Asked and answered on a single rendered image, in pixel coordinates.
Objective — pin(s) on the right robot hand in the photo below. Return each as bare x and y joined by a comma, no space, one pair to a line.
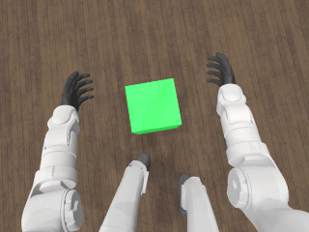
225,74

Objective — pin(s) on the left robot hand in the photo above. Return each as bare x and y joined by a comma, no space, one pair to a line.
71,93

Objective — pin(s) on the carton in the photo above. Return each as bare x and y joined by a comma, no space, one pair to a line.
153,106

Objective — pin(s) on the left robot forearm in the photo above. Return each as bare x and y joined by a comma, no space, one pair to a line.
59,154

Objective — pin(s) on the right robot shin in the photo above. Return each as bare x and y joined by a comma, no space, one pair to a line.
194,179

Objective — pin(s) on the right robot foot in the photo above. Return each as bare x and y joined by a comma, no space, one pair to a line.
181,181

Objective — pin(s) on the robot right upper arm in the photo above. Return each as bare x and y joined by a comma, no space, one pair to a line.
261,193

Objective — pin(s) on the robot left upper arm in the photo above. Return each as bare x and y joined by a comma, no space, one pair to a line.
56,211

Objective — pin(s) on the right robot forearm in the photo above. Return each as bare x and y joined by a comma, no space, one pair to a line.
244,144

